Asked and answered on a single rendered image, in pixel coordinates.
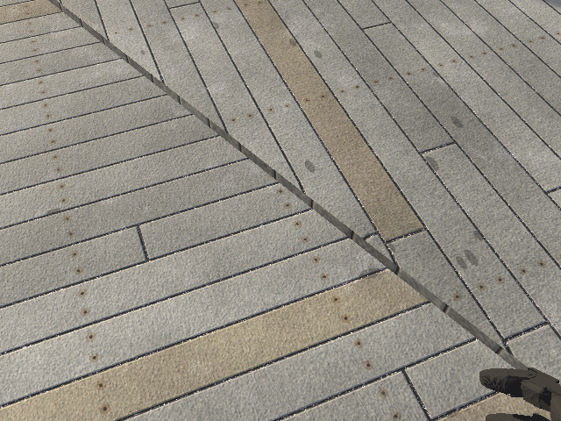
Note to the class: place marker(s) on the robot right hand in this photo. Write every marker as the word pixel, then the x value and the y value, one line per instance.
pixel 536 387

